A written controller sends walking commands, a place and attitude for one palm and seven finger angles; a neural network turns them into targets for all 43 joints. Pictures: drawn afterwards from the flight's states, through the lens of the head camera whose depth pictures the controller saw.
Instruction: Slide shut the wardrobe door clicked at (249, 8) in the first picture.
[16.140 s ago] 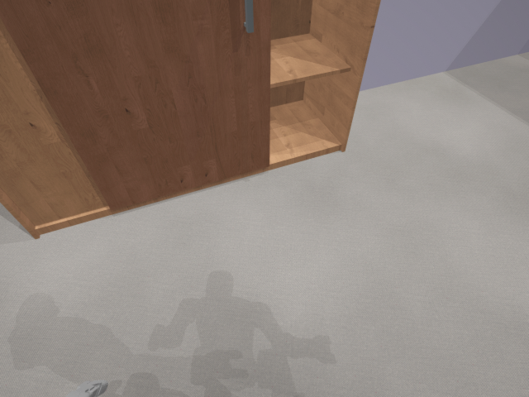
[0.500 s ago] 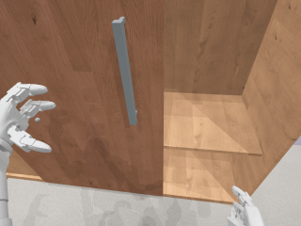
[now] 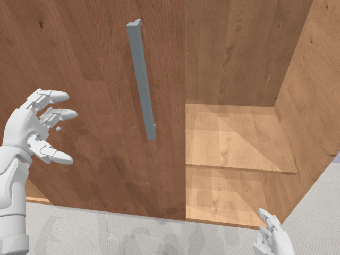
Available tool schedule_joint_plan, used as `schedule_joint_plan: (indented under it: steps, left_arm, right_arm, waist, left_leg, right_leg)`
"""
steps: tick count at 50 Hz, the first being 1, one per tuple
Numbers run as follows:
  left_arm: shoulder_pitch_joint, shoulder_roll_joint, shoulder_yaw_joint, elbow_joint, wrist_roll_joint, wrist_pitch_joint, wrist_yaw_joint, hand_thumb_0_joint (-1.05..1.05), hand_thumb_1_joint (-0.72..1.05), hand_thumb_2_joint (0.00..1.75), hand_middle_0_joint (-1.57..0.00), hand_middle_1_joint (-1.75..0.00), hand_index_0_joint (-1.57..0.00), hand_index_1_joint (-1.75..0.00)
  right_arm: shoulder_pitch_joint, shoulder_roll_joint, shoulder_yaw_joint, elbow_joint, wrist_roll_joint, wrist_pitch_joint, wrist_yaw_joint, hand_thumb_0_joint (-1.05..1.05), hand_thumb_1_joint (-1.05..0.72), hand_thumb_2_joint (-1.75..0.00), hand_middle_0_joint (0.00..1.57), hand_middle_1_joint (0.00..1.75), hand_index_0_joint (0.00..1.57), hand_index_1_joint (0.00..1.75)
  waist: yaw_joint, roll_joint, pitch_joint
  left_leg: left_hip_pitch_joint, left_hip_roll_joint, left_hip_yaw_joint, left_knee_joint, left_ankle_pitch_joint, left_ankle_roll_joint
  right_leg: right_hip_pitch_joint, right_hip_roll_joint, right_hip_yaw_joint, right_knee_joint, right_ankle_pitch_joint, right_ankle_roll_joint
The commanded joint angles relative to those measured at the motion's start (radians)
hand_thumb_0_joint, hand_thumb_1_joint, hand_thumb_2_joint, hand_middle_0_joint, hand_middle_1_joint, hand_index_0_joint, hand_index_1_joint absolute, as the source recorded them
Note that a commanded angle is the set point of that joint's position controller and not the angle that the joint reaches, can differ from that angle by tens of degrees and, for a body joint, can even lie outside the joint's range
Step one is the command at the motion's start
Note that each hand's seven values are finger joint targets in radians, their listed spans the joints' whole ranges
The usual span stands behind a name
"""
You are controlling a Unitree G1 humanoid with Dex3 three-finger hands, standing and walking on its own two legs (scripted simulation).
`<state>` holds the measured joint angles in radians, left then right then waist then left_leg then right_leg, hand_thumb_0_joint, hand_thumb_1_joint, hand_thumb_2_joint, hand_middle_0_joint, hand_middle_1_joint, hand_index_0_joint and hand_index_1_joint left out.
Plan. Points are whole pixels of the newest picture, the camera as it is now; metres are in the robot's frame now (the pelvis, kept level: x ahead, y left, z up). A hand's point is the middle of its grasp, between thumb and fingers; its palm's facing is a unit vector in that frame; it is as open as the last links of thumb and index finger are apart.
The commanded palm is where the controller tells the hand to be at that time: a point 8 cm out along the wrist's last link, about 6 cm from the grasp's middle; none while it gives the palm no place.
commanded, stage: move the hooked fingers beside the handle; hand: left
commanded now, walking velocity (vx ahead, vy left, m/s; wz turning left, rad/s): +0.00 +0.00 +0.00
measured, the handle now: (146, 88) +0.48 +0.11 +0.18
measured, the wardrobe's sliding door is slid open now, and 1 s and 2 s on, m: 0.47 0.47 0.47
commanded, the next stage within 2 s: none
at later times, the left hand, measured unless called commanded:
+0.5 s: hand (79, 119) +0.33 +0.23 +0.20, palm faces +0.03 -1.00 -0.06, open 14.0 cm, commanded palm +0.31 +0.27 +0.18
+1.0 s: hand (103, 106) +0.39 +0.20 +0.19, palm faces +0.00 -1.00 -0.03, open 14.0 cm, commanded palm +0.37 +0.24 +0.18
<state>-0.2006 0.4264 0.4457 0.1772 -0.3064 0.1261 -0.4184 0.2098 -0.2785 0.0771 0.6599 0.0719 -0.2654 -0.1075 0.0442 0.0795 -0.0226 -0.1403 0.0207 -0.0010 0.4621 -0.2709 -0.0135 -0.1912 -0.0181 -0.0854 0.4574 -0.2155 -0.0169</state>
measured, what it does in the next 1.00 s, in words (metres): stands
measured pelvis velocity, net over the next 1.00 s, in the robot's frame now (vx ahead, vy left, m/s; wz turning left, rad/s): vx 0.00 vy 0.01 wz -0.02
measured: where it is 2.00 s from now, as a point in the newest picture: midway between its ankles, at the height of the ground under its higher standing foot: outside the picture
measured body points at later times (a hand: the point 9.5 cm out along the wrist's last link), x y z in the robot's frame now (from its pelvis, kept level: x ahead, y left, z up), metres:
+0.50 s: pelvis +0.00 +0.00 +0.00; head -0.02 -0.03 +0.45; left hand +0.32 +0.28 +0.20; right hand +0.17 -0.24 -0.08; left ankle -0.01 +0.13 -0.74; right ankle +0.02 -0.11 -0.74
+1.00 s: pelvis +0.00 +0.01 +0.00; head +0.00 -0.02 +0.45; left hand +0.38 +0.25 +0.19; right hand +0.16 -0.24 -0.09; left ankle -0.01 +0.13 -0.74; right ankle +0.02 -0.11 -0.74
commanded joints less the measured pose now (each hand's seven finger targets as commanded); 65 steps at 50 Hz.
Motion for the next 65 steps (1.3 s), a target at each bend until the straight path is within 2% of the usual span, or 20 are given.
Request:
schedule_joint_plan:
  steps: [1,6,11,13,15,20,23,29,36,40,42,45,48,49,53,55,57,58,63,65]
  left_arm:
    - [-0.380,0.274,0.065,-0.168,-0.018,-0.071,0.022,0.00,-0.50,0.30,-0.30,-1.20,-0.30,-1.20]
    - [-0.385,0.258,0.052,-0.171,-0.013,-0.079,0.028,0.00,-0.50,0.30,-0.30,-1.20,-0.30,-1.20]
    - [-0.400,0.274,0.071,-0.116,-0.009,-0.075,0.045,0.00,-0.50,0.30,-0.30,-1.20,-0.30,-1.20]
    - [-0.403,0.264,0.062,-0.169,-0.004,-0.082,0.053,0.00,-0.50,0.30,-0.30,-1.20,-0.30,-1.20]
    - [-0.406,0.267,0.067,-0.150,-0.004,-0.082,0.060,0.00,-0.50,0.30,-0.30,-1.20,-0.30,-1.20]
    - [-0.464,0.220,0.007,-0.144,0.005,-0.090,0.068,0.00,-0.50,0.30,-0.30,-1.20,-0.30,-1.20]
    - [-0.493,0.202,-0.014,-0.101,0.008,-0.088,0.081,0.00,-0.50,0.30,-0.30,-1.20,-0.30,-1.20]
    - [-0.542,0.187,-0.030,-0.102,0.025,-0.096,0.110,0.00,-0.50,0.30,-0.30,-1.20,-0.30,-1.20]
    - [-0.579,0.190,-0.031,-0.021,0.037,-0.090,0.134,0.00,-0.50,0.30,-0.30,-1.20,-0.30,-1.20]
    - [-0.643,0.194,-0.043,0.020,0.048,-0.096,0.145,0.00,-0.50,0.30,-0.30,-1.20,-0.30,-1.20]
    - [-0.703,0.175,-0.071,-0.005,0.052,-0.110,0.146,0.00,-0.50,0.30,-0.30,-1.20,-0.30,-1.20]
    - [-0.737,0.138,-0.108,0.026,0.053,-0.123,0.155,0.00,-0.50,0.30,-0.30,-1.20,-0.30,-1.20]
    - [-0.685,0.190,-0.052,0.077,0.061,-0.125,0.169,0.00,-0.50,0.30,-0.30,-1.20,-0.30,-1.20]
    - [-0.706,0.143,-0.092,0.083,0.059,-0.124,0.166,0.00,-0.50,0.30,-0.30,-1.20,-0.30,-1.20]
    - [-0.722,0.137,-0.098,0.057,0.072,-0.134,0.184,0.00,-0.50,0.30,-0.30,-1.20,-0.30,-1.20]
    - [-0.739,0.083,-0.142,0.062,0.070,-0.134,0.192,0.00,-0.50,0.30,-0.30,-1.20,-0.30,-1.20]
    - [-0.754,0.084,-0.135,0.085,0.071,-0.127,0.206,0.00,-0.50,0.30,-0.30,-1.20,-0.30,-1.20]
    - [-0.733,0.133,-0.090,0.111,0.075,-0.128,0.219,0.00,-0.50,0.30,-0.30,-1.20,-0.30,-1.20]
    - [-0.800,0.076,-0.149,0.109,0.096,-0.143,0.246,0.00,-0.50,0.30,-0.30,-1.20,-0.30,-1.20]
    - [-0.818,0.106,-0.123,0.135,0.101,-0.149,0.256,0.00,-0.50,0.30,-0.30,-1.20,-0.30,-1.20]
  right_arm:
    - [-0.129,-0.108,-0.049,-0.160,0.002,-0.062,-0.008,0.00,-0.90,-0.90,0.20,0.30,0.20,0.30]
    - [-0.130,-0.108,-0.051,-0.167,0.000,-0.060,-0.004,0.00,-0.90,-0.90,0.20,0.30,0.20,0.30]
    - [-0.121,-0.115,-0.056,-0.153,0.001,-0.049,-0.002,0.00,-0.90,-0.90,0.20,0.30,0.20,0.30]
    - [-0.131,-0.109,-0.056,-0.164,-0.002,-0.050,0.002,0.00,-0.90,-0.90,0.20,0.30,0.20,0.30]
    - [-0.125,-0.110,-0.056,-0.162,-0.002,-0.048,0.001,0.00,-0.90,-0.90,0.20,0.30,0.20,0.30]
    - [-0.126,-0.107,-0.055,-0.155,0.002,-0.047,-0.003,0.00,-0.90,-0.90,0.20,0.30,0.20,0.30]
    - [-0.115,-0.112,-0.057,-0.142,0.002,-0.044,-0.005,0.00,-0.90,-0.90,0.20,0.30,0.20,0.30]
    - [-0.121,-0.105,-0.056,-0.147,0.000,-0.038,-0.003,0.00,-0.90,-0.90,0.20,0.30,0.20,0.30]
    - [-0.113,-0.107,-0.056,-0.138,0.000,-0.021,-0.001,0.00,-0.90,-0.90,0.20,0.30,0.20,0.30]
    - [-0.098,-0.110,-0.058,-0.131,-0.001,-0.011,-0.003,0.00,-0.90,-0.90,0.20,0.30,0.20,0.30]
    - [-0.094,-0.107,-0.059,-0.136,-0.002,-0.012,-0.003,0.00,-0.90,-0.90,0.20,0.30,0.20,0.30]
    - [-0.085,-0.106,-0.056,-0.128,-0.002,-0.011,-0.002,0.00,-0.90,-0.90,0.20,0.30,0.20,0.30]
    - [-0.065,-0.113,-0.062,-0.120,-0.007,-0.005,0.001,0.00,-0.90,-0.90,0.20,0.30,0.20,0.30]
    - [-0.067,-0.109,-0.060,-0.121,-0.005,-0.004,0.002,0.00,-0.90,-0.90,0.20,0.30,0.20,0.30]
    - [-0.056,-0.107,-0.067,-0.122,-0.007,0.000,0.012,0.00,-0.90,-0.90,0.20,0.30,0.20,0.30]
    - [-0.052,-0.105,-0.068,-0.122,-0.005,0.002,0.016,0.00,-0.90,-0.90,0.20,0.30,0.20,0.30]
    - [-0.046,-0.107,-0.070,-0.114,-0.006,0.007,0.016,0.00,-0.90,-0.90,0.20,0.30,0.20,0.30]
    - [-0.042,-0.112,-0.071,-0.106,-0.010,0.012,0.016,0.00,-0.90,-0.90,0.20,0.30,0.20,0.30]
    - [-0.035,-0.101,-0.069,-0.105,-0.011,0.025,0.022,0.00,-0.90,-0.90,0.20,0.30,0.20,0.30]
    - [-0.026,-0.103,-0.070,-0.100,-0.012,0.031,0.019,0.00,-0.90,-0.90,0.20,0.30,0.20,0.30]
  waist:
    - [-0.012,-0.016,-0.156]
    - [-0.005,-0.021,-0.201]
    - [-0.009,-0.063,-0.165]
    - [0.000,-0.009,-0.209]
    - [-0.004,-0.044,-0.208]
    - [-0.019,-0.011,-0.183]
    - [-0.029,-0.049,-0.169]
    - [-0.023,-0.026,-0.211]
    - [-0.025,-0.061,-0.202]
    - [-0.039,-0.068,-0.209]
    - [-0.046,-0.043,-0.247]
    - [-0.057,-0.040,-0.235]
    - [-0.036,-0.057,-0.260]
    - [-0.048,-0.065,-0.243]
    - [-0.040,-0.021,-0.276]
    - [-0.051,-0.071,-0.269]
    - [-0.053,-0.075,-0.260]
    - [-0.042,-0.090,-0.243]
    - [-0.057,-0.072,-0.252]
    - [-0.056,-0.080,-0.255]
  left_leg:
    - [-0.004,-0.029,-0.013,-0.075,0.143,0.040]
    - [0.004,-0.031,-0.008,-0.068,0.171,0.040]
    - [-0.027,-0.027,-0.003,-0.070,0.168,0.041]
    - [-0.004,-0.028,0.004,-0.062,0.201,0.039]
    - [-0.017,-0.027,0.002,-0.065,0.192,0.040]
    - [-0.005,-0.027,0.002,-0.071,0.168,0.039]
    - [-0.009,-0.025,-0.002,-0.070,0.150,0.041]
    - [0.005,-0.026,-0.003,-0.072,0.177,0.038]
    - [-0.019,-0.024,0.004,-0.073,0.172,0.038]
    - [-0.021,-0.023,0.006,-0.069,0.166,0.041]
    - [0.004,-0.024,0.004,-0.063,0.196,0.040]
    - [0.008,-0.021,0.001,-0.064,0.190,0.039]
    - [-0.004,-0.022,0.000,-0.064,0.208,0.037]
    - [-0.006,-0.021,0.004,-0.067,0.208,0.038]
    - [0.018,-0.022,0.007,-0.056,0.271,0.035]
    - [0.017,-0.018,0.001,-0.064,0.272,0.034]
    - [0.012,-0.018,0.005,-0.067,0.249,0.035]
    - [-0.006,-0.018,0.006,-0.067,0.237,0.036]
    - [0.006,-0.016,0.012,-0.068,0.248,0.036]
    - [-0.005,-0.017,0.012,-0.073,0.228,0.036]
  right_leg:
    - [0.054,0.015,0.033,-0.069,0.115,0.004]
    - [0.080,0.010,0.036,-0.056,0.157,0.002]
    - [0.070,0.011,0.036,-0.057,0.158,0.005]
    - [0.092,0.005,0.040,-0.049,0.191,0.002]
    - [0.098,0.007,0.039,-0.049,0.189,0.004]
    - [0.065,0.009,0.041,-0.057,0.161,0.003]
    - [0.048,0.011,0.040,-0.064,0.138,0.004]
    - [0.071,0.007,0.041,-0.052,0.169,0.000]
    - [0.071,0.005,0.046,-0.053,0.178,0.001]
    - [0.066,0.006,0.052,-0.057,0.172,0.003]
    - [0.073,0.005,0.051,-0.046,0.205,0.000]
    - [0.055,0.008,0.048,-0.050,0.197,-0.001]
    - [0.079,0.009,0.048,-0.045,0.210,-0.004]
    - [0.070,0.007,0.047,-0.046,0.220,-0.001]
    - [0.085,0.009,0.045,-0.035,0.275,-0.008]
    - [0.076,0.012,0.037,-0.034,0.277,-0.006]
    - [0.063,0.013,0.040,-0.039,0.257,-0.004]
    - [0.069,0.013,0.043,-0.045,0.242,-0.004]
    - [0.067,0.013,0.044,-0.043,0.256,-0.004]
    - [0.073,0.014,0.048,-0.045,0.241,-0.004]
